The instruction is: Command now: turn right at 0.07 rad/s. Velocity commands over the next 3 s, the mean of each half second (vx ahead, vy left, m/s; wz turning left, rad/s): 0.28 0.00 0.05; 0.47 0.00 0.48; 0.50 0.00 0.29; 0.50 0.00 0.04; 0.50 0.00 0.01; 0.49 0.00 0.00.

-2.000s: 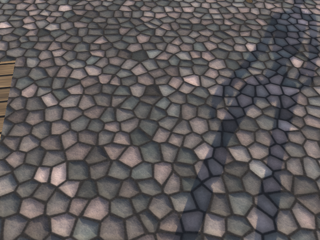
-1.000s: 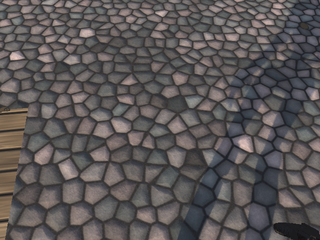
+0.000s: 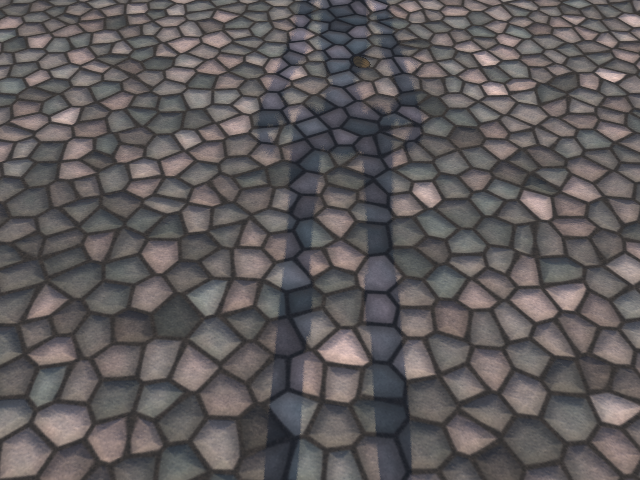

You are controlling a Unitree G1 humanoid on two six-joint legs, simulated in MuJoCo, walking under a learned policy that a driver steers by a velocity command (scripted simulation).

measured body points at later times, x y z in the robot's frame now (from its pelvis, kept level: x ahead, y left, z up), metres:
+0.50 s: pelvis +0.14 -0.02 +0.01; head +0.16 -0.03 +0.46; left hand +0.13 +0.24 -0.11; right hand +0.33 -0.27 -0.09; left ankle +0.22 +0.14 -0.66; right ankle +0.05 -0.12 -0.73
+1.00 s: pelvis +0.42 +0.08 +0.01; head +0.44 +0.10 +0.46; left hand +0.52 +0.39 -0.07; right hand +0.58 -0.17 -0.09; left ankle +0.40 +0.14 -0.73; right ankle +0.61 -0.07 -0.66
